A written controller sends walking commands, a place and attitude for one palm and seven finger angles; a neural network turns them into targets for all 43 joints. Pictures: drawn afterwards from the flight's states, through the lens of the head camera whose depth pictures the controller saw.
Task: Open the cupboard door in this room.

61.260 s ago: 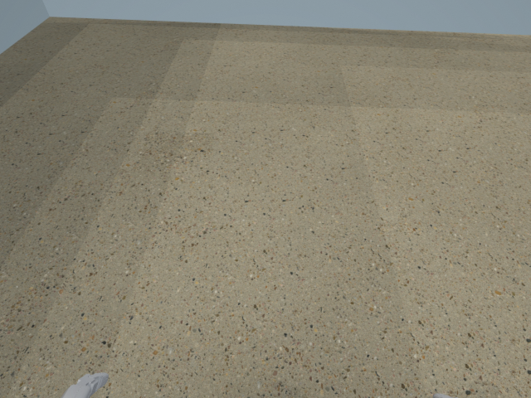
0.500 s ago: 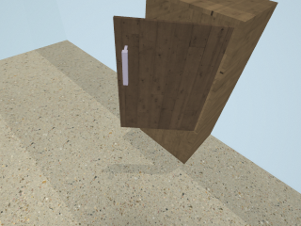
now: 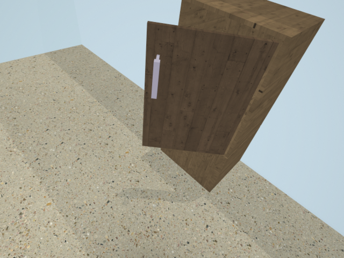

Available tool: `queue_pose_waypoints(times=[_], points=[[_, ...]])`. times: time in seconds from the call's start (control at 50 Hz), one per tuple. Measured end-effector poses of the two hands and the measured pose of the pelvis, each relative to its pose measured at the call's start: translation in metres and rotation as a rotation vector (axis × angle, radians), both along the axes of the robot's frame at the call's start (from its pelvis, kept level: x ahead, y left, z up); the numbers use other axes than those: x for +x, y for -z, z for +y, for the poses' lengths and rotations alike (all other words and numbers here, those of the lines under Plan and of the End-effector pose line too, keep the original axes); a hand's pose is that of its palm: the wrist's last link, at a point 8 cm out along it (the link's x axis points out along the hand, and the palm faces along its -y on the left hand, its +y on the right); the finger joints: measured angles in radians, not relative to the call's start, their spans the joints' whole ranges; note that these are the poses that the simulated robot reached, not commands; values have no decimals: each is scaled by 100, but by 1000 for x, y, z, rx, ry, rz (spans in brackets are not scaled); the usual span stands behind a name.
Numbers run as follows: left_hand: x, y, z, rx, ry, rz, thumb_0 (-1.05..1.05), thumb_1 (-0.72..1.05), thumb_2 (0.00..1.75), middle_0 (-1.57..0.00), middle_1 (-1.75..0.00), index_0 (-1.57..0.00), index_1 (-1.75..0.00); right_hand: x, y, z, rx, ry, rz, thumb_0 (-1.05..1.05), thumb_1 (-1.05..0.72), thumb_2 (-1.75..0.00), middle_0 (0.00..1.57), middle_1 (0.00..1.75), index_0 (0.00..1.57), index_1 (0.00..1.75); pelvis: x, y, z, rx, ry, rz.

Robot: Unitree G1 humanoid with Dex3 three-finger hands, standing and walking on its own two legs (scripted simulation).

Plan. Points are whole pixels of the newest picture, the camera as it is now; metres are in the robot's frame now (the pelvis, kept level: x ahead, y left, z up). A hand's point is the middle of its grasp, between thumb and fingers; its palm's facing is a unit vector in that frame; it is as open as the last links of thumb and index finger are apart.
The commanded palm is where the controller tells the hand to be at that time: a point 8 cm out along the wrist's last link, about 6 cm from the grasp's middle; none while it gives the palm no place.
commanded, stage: shuffle to correct the standing spot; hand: left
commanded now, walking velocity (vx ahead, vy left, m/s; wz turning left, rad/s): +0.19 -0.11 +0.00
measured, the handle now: (156, 77) +0.68 +0.11 +0.07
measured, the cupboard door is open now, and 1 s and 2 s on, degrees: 42 42 42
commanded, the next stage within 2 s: come to a stop and stand still in 1.36 s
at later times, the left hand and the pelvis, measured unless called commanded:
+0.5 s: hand out of the picture +0.03 +0.18 -0.16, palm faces -0.04 -0.99 -0.15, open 7.4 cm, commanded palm none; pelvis +0.00 +0.00 +0.02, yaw -3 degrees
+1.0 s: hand out of the picture -0.06 +0.10 -0.17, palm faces +0.12 -0.99 -0.06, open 7.4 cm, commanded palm none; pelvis +0.04 -0.03 +0.00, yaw +1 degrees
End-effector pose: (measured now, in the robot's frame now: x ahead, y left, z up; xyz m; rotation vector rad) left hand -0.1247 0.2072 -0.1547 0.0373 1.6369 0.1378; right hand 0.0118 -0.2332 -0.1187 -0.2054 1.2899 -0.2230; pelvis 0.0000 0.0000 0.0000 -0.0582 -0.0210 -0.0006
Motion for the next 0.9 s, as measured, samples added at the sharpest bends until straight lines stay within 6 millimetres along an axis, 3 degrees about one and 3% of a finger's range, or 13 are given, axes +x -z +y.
queue_pose_waypoints(times=[0.08, 0.28, 0.46, 0.56, 0.64, 0.76, 0.9], points=[[19, 10, -4, -50, 33, -8, 1, 91, 90, -20, -30, -19, -30, -12, 2, 11, -8, 34, 4, 1, -92, -89, 20, 30, 20, 30, 4, 4, 8, 14, 30, -8], [123, -6, 9, -40, 91, -261, 1, 91, 90, -20, -30, -19, -30, -58, -7, 41, 45, 115, 84, 1, -91, -89, 20, 30, 20, 30, -1, -15, 16, 13, 49, 22], [154, -22, 22, 26, 137, -302, 1, 92, 90, -20, -30, -19, -30, -79, -6, 41, 88, 175, 101, 1, -91, -89, 21, 30, 20, 30, -4, -22, 5, 13, 59, 38], [152, -31, 12, 53, 119, -320, 1, 91, 90, -20, -30, -19, -30, -85, -3, 21, 97, 162, 139, 1, -91, -89, 21, 30, 20, 30, -7, -24, -8, 21, 39, 51], [126, -28, -2, 85, 76, -307, 0, 91, 90, -20, -30, -19, -30, -78, 3, -7, 88, 136, 154, 1, -91, -89, 21, 30, 20, 30, -10, -18, -24, 59, 30, 49], [74, -26, -31, 59, 33, -191, 0, 91, 90, -20, -30, -19, -30, -40, -5, -35, 67, 84, 77, 1, -91, -89, 20, 30, 20, 30, -6, -21, -36, 56, 3, 28], [58, -19, -59, -14, -24, -125, 1, 91, 90, -20, -30, -20, -30, 19, -4, -33, 60, -1, 32, 1, -91, -89, 20, 30, 20, 30, 15, -17, -37, 41, -23, 32]])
